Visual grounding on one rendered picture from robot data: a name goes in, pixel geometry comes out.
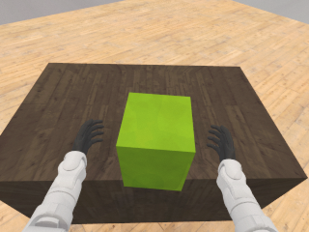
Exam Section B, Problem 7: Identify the pedestal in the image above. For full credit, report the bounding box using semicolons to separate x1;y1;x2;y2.
0;63;308;224

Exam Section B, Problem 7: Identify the robot right forearm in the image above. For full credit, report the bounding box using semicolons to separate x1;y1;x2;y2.
216;159;279;232

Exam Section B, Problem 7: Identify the robot right hand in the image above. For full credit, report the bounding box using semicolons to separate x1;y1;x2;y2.
207;125;236;163

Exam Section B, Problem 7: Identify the carton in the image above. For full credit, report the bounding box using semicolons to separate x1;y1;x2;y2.
116;92;196;191

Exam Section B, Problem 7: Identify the robot left forearm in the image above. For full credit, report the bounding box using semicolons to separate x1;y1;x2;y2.
21;151;87;232

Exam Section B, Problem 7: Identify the robot left hand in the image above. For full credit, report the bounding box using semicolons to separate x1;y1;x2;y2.
71;119;104;156

